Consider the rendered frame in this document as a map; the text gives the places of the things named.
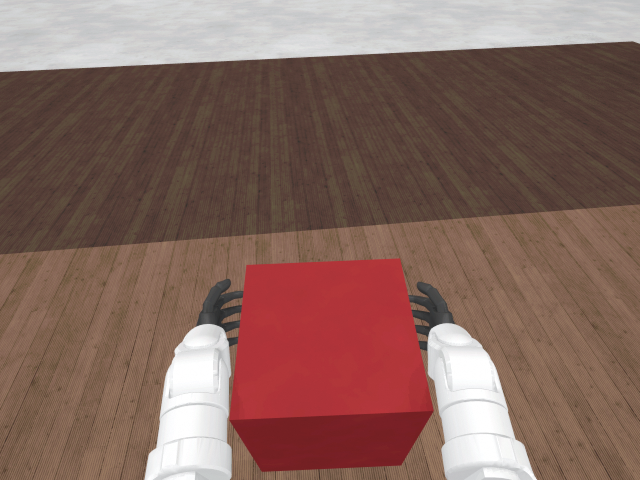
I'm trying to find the carton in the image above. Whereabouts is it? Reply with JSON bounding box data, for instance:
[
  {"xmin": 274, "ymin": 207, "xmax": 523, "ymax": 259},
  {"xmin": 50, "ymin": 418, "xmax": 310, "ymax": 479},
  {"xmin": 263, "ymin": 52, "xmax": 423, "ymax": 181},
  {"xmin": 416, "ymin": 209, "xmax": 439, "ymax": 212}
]
[{"xmin": 229, "ymin": 258, "xmax": 434, "ymax": 472}]

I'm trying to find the robot left forearm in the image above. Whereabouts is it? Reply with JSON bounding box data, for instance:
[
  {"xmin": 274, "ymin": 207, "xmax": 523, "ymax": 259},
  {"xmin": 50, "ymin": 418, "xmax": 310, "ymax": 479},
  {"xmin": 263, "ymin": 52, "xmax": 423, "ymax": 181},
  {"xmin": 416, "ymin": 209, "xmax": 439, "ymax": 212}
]
[{"xmin": 144, "ymin": 324, "xmax": 232, "ymax": 480}]

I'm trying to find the robot right hand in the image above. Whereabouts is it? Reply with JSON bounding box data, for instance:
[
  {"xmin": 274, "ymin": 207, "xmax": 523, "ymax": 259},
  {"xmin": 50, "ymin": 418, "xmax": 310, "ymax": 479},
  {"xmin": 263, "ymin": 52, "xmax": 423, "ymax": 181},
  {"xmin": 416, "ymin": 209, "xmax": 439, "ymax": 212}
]
[{"xmin": 408, "ymin": 282, "xmax": 455, "ymax": 351}]

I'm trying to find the robot right forearm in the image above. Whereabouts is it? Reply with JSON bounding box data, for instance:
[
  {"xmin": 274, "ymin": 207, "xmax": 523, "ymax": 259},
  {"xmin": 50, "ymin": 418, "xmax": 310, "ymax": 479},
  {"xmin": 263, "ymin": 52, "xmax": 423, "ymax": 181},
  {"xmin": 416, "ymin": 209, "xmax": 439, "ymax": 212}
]
[{"xmin": 427, "ymin": 323, "xmax": 537, "ymax": 480}]

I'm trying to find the robot left hand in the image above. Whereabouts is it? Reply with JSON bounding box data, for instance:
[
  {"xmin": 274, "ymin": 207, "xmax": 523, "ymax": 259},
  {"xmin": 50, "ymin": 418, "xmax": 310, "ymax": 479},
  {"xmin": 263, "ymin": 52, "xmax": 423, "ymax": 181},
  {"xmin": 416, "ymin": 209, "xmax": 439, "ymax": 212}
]
[{"xmin": 196, "ymin": 279, "xmax": 243, "ymax": 347}]

